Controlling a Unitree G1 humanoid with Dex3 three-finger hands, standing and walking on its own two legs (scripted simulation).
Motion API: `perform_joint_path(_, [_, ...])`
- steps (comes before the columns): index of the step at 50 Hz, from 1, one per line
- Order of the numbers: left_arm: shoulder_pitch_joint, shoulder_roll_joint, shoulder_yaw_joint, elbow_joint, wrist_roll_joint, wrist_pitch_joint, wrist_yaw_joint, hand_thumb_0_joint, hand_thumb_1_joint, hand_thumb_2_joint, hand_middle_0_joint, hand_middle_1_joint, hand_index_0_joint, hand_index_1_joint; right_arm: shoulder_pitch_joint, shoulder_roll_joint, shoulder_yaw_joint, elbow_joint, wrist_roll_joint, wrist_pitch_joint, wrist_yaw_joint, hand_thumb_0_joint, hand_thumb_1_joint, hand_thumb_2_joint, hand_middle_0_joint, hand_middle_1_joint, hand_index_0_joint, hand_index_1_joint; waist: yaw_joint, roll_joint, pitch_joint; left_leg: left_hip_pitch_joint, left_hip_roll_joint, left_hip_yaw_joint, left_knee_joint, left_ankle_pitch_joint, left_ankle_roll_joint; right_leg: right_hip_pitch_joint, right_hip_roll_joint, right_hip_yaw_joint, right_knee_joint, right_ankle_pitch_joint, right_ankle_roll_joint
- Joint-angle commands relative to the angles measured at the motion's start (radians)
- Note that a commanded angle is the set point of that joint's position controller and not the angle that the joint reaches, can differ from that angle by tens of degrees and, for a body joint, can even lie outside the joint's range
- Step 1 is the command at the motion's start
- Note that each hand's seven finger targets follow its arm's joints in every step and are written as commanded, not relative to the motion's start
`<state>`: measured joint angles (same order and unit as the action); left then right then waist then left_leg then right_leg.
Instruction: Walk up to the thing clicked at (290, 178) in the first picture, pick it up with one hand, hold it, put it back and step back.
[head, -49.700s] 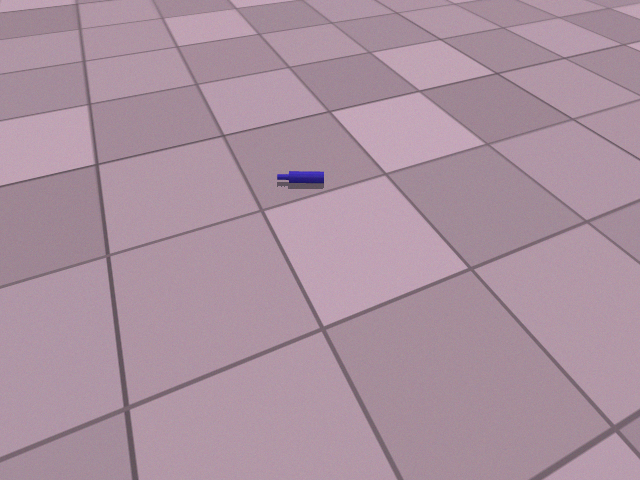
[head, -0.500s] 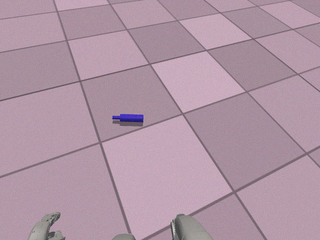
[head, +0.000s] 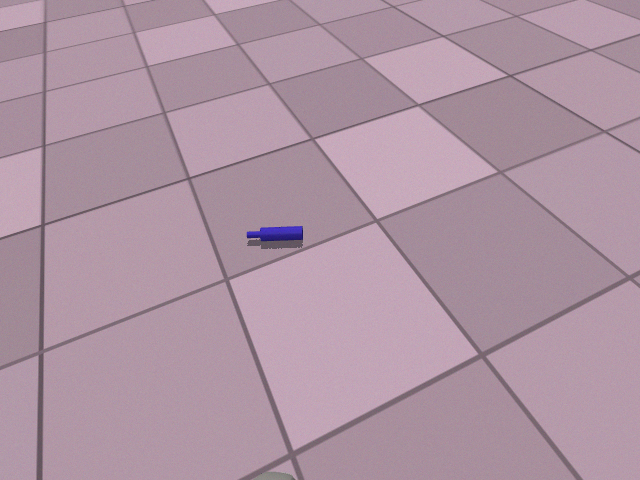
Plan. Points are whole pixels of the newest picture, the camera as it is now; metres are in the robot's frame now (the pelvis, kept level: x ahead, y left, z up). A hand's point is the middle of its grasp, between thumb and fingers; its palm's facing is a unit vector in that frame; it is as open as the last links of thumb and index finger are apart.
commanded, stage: step back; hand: left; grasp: from above
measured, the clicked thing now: (274, 233) +1.11 +0.29 -0.73
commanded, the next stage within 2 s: stand in 0.92 s
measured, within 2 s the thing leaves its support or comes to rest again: neither
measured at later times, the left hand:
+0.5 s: hand out of the picture +0.09 +0.24 -0.14, palm faces +0.07 -0.92 -0.39, open 7.4 cm
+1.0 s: hand out of the picture +0.13 +0.27 -0.15, palm faces +0.09 -0.93 -0.35, open 7.4 cm
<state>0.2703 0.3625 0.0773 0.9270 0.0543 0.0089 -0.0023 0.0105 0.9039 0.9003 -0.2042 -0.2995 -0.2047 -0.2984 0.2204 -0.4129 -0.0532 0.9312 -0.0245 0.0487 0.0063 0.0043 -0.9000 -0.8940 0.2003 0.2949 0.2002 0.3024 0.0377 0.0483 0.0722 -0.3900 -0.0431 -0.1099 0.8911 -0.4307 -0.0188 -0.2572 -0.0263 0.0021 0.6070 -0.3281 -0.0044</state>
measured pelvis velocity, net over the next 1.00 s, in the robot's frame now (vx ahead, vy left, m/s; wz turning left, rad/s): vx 0.05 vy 0.01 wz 0.06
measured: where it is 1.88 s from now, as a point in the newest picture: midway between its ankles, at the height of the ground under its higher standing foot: outside the picture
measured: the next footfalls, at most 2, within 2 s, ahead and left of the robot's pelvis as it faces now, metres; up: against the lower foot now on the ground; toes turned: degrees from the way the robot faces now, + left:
left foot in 0.06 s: +0.02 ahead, +0.13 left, +0.00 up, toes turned +0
right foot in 0.36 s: +0.10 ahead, -0.13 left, +0.00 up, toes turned -1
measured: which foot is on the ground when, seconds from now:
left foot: up 0.00-0.04, down 0.06-0.38, up 0.40-0.66, down 0.68-1.00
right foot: down 0.00-0.10, up 0.12-0.34, down 0.36-1.00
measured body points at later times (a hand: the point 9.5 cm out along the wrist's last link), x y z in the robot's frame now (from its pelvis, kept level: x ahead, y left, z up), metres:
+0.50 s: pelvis +0.02 -0.03 +0.00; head +0.03 -0.04 +0.45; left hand +0.09 +0.29 -0.11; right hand +0.09 -0.34 -0.13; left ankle +0.00 +0.12 -0.69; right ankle +0.06 -0.13 -0.73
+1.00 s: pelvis +0.05 +0.01 +0.01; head +0.06 +0.01 +0.45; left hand +0.12 +0.32 -0.12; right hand +0.18 -0.28 -0.12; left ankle +0.06 +0.14 -0.73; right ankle +0.06 -0.13 -0.73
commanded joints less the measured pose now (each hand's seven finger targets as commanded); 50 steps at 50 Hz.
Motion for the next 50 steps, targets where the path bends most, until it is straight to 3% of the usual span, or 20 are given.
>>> perform_joint_path(1, [-0.072,0.302,0.076,-0.092,-0.003,-0.027,0.01,0.0,0.9,0.9,-0.2,-0.3,-0.2,-0.3,-0.078,-0.146,-0.042,-0.08,-0.011,-0.063,0.0,0.0,-0.9,-0.9,0.2,0.3,0.2,0.3,0.021,-0.28,-0.032,0.016,0.044,0.086,-0.318,-0.08,0.0,0.066,-0.223,0.258,-0.246,-0.252,-0.176])
perform_joint_path(3, [-0.069,0.252,0.047,-0.094,-0.011,-0.012,0.005,0.0,0.9,0.9,-0.2,-0.3,-0.2,-0.3,0.005,-0.146,-0.059,-0.03,-0.019,-0.081,-0.008,0.0,-0.9,-0.9,0.2,0.3,0.2,0.3,-0.03,-0.186,-0.071,0.262,0.011,0.083,-0.578,0.078,0.029,-0.028,-0.168,0.17,-0.074,-0.099,-0.128])
perform_joint_path(4, [-0.031,0.189,0.032,-0.093,-0.015,-0.01,0.004,0.0,0.9,0.9,-0.2,-0.3,-0.2,-0.3,0.047,-0.177,-0.076,-0.016,-0.028,-0.091,-0.013,0.0,-0.9,-0.9,0.2,0.3,0.2,0.3,-0.033,-0.043,-0.115,0.396,0.097,-0.085,-0.592,0.04,0.051,-0.141,-0.111,0.105,0.095,-0.064,-0.085])
perform_joint_path(5, [-0.022,0.122,0.012,-0.101,-0.033,-0.011,0.001,0.0,0.9,0.9,-0.2,-0.3,-0.2,-0.3,0.031,-0.245,-0.089,-0.028,-0.036,-0.096,-0.014,0.0,-0.9,-0.9,0.2,0.3,0.2,0.3,-0.026,0.172,-0.098,0.443,0.295,-0.418,-0.665,-0.111,0.133,-0.359,0.031,-0.021,0.276,-0.195,-0.021])
perform_joint_path(6, [-0.118,0.234,0.046,-0.093,-0.023,-0.016,0.01,0.0,0.9,0.9,-0.2,-0.3,-0.2,-0.3,0.037,-0.33,-0.098,-0.03,-0.024,-0.094,-0.009,0.0,-0.9,-0.9,0.2,0.3,0.2,0.3,-0.071,0.102,-0.024,0.247,0.388,-0.539,-0.689,-0.336,0.256,-0.34,-0.019,0.045,0.313,-0.246,-0.023])
perform_joint_path(7, [-0.161,0.282,0.055,-0.093,-0.018,-0.022,0.005,0.0,0.9,0.9,-0.2,-0.3,-0.2,-0.3,0.009,-0.32,-0.102,-0.029,-0.015,-0.094,-0.007,0.0,-0.9,-0.9,0.2,0.3,0.2,0.3,-0.071,0.073,0.045,0.129,0.399,-0.525,-0.714,-0.39,0.282,-0.286,-0.039,0.063,0.35,-0.235,-0.035])
perform_joint_path(10, [-0.091,0.234,0.048,-0.066,-0.029,-0.035,-0.009,0.0,0.9,0.9,-0.2,-0.3,-0.2,-0.3,-0.019,-0.21,-0.07,-0.043,-0.02,-0.105,-0.007,0.0,-0.9,-0.9,0.2,0.3,0.2,0.3,-0.03,0.075,0.04,0.239,0.256,-0.248,-0.638,-0.075,0.204,-0.306,-0.041,0.047,0.27,-0.109,-0.03])
perform_joint_path(13, [-0.115,0.21,0.047,-0.054,-0.03,-0.043,-0.017,0.0,0.9,0.9,-0.2,-0.3,-0.2,-0.3,0.008,-0.221,-0.076,-0.031,-0.017,-0.1,0.0,0.0,-0.9,-0.9,0.2,0.3,0.2,0.3,-0.063,0.126,0.019,0.169,0.243,-0.188,-0.612,0.02,0.203,-0.158,-0.009,-0.017,0.136,-0.098,-0.012])
perform_joint_path(17, [-0.02,0.186,0.047,0.008,-0.027,-0.061,0.001,0.0,0.9,0.9,-0.2,-0.3,-0.2,-0.3,-0.073,-0.163,-0.048,-0.056,0.0,-0.07,0.0,0.0,-0.9,-0.9,0.2,0.3,0.2,0.3,0.009,0.086,-0.056,0.006,0.16,-0.017,-0.387,0.114,0.132,0.174,0.064,-0.092,-0.159,0.08,-0.017])
perform_joint_path(18, [0.014,0.205,0.056,0.023,-0.023,-0.065,0.01,0.0,0.9,0.9,-0.2,-0.3,-0.2,-0.3,-0.062,-0.113,-0.029,-0.063,0.008,-0.067,-0.003,0.0,-0.9,-0.9,0.2,0.3,0.2,0.3,0.03,0.021,-0.082,-0.07,0.126,0.009,-0.288,0.095,0.096,0.281,0.025,-0.024,-0.176,0.109,-0.028])
perform_joint_path(20, [-0.014,0.336,0.082,-0.009,-0.005,-0.074,0.022,0.0,0.9,0.9,-0.2,-0.3,-0.2,-0.3,-0.032,-0.074,-0.013,-0.073,0.007,-0.06,-0.019,0.0,-0.9,-0.9,0.2,0.3,0.2,0.3,0.029,-0.196,-0.087,-0.199,-0.003,0.014,0.027,-0.168,0.033,0.197,-0.357,0.509,-0.387,-0.249,-0.175])
perform_joint_path(21, [-0.109,0.361,0.083,-0.035,-0.007,-0.071,0.018,0.0,0.9,0.9,-0.2,-0.3,-0.2,-0.3,0.008,-0.152,-0.041,-0.038,0.001,-0.055,-0.027,0.0,-0.9,-0.9,0.2,0.3,0.2,0.3,0.001,-0.15,-0.027,-0.101,0.055,-0.036,0.091,-0.168,0.027,0.012,-0.426,0.577,-0.404,-0.385,-0.255])
perform_joint_path(22, [-0.143,0.327,0.077,-0.045,-0.012,-0.071,0.017,0.0,0.9,0.9,-0.2,-0.3,-0.2,-0.3,0.027,-0.182,-0.051,-0.019,0.002,-0.056,-0.024,0.0,-0.9,-0.9,0.2,0.3,0.2,0.3,-0.02,-0.122,0.023,-0.079,0.078,-0.032,0.095,-0.141,0.027,-0.043,-0.392,0.521,-0.396,-0.372,-0.259])
perform_joint_path(25, [-0.137,0.263,0.052,-0.03,-0.022,-0.082,0.018,0.0,0.9,0.9,-0.2,-0.3,-0.2,-0.3,0.03,-0.145,-0.035,0.013,0.002,-0.061,-0.013,0.0,-0.9,-0.9,0.2,0.3,0.2,0.3,-0.024,-0.127,-0.01,-0.051,0.068,-0.035,0.012,-0.038,0.03,0.005,-0.246,0.27,-0.308,-0.055,-0.169])
perform_joint_path(30, [-0.169,0.259,0.045,-0.028,-0.029,-0.076,0.019,0.0,0.9,0.9,-0.2,-0.3,-0.2,-0.3,0.021,-0.114,-0.023,0.031,0.0,-0.065,-0.012,0.0,-0.9,-0.9,0.2,0.3,0.2,0.3,-0.027,-0.21,-0.065,0.063,0.071,0.097,-0.219,0.01,0.009,0.031,-0.225,0.135,-0.199,0.328,-0.161])
perform_joint_path(33, [-0.176,0.243,0.034,-0.021,-0.043,-0.055,0.021,0.0,0.9,0.9,-0.2,-0.3,-0.2,-0.3,0.025,-0.109,-0.027,0.056,-0.005,-0.074,-0.021,0.0,-0.9,-0.9,0.2,0.3,0.2,0.3,-0.046,-0.177,-0.103,0.189,0.035,0.145,-0.432,0.264,0.022,0.027,-0.174,0.058,-0.044,0.502,-0.102])
perform_joint_path(35, [-0.156,0.209,0.024,-0.026,-0.049,-0.048,0.022,0.0,0.9,0.9,-0.2,-0.3,-0.2,-0.3,0.015,-0.167,-0.042,0.052,-0.01,-0.078,-0.028,0.0,-0.9,-0.9,0.2,0.3,0.2,0.3,-0.03,-0.08,-0.167,0.25,0.153,0.013,-0.403,0.566,0.077,0.01,-0.118,0.025,0.05,0.46,-0.042])
perform_joint_path(37, [-0.157,0.202,0.022,0.004,-0.063,-0.034,0.023,0.0,0.9,0.9,-0.2,-0.3,-0.2,-0.3,-0.109,-0.226,-0.04,0.03,0.007,-0.078,-0.025,0.0,-0.9,-0.9,0.2,0.3,0.2,0.3,-0.002,0.031,-0.163,0.118,0.267,-0.111,-0.414,0.494,0.184,0.076,-0.017,-0.023,0.052,0.093,-0.012])
perform_joint_path(42, [-0.192,0.248,0.022,0.037,-0.047,-0.044,0.021,0.0,0.9,0.9,-0.2,-0.3,-0.2,-0.3,-0.135,-0.154,-0.017,0.058,0.011,-0.065,-0.026,0.0,-0.9,-0.9,0.2,0.3,0.2,0.3,-0.026,-0.013,-0.146,0.112,0.153,0.024,-0.37,0.403,0.069,0.11,-0.129,0.075,-0.096,0.261,-0.057])
perform_joint_path(50, [-0.217,0.197,-0.023,0.111,-0.054,-0.047,0.009,0.0,0.9,0.9,-0.2,-0.3,-0.2,-0.3,-0.17,-0.154,0.001,0.105,0.011,-0.092,-0.013,0.0,-0.9,-0.9,0.2,0.3,0.2,0.3,-0.029,-0.019,-0.137,0.233,0.189,-0.012,-0.502,0.528,0.053,0.151,-0.093,0.029,-0.185,0.312,-0.01])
